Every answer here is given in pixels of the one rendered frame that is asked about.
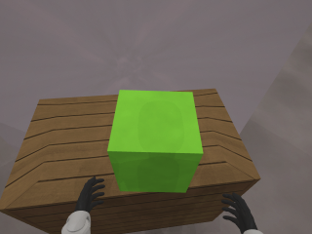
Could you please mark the left robot hand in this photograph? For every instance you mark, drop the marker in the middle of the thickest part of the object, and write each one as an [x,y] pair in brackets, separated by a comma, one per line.
[84,202]

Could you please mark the right robot hand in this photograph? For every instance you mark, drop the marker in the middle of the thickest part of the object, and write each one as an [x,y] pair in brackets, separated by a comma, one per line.
[244,220]

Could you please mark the pedestal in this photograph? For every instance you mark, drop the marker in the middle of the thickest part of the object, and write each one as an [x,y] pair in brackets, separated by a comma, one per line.
[66,145]

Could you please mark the left robot forearm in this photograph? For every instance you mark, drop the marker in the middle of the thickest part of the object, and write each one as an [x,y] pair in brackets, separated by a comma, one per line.
[78,222]

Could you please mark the carton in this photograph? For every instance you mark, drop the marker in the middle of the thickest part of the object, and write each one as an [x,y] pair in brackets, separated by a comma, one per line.
[155,143]

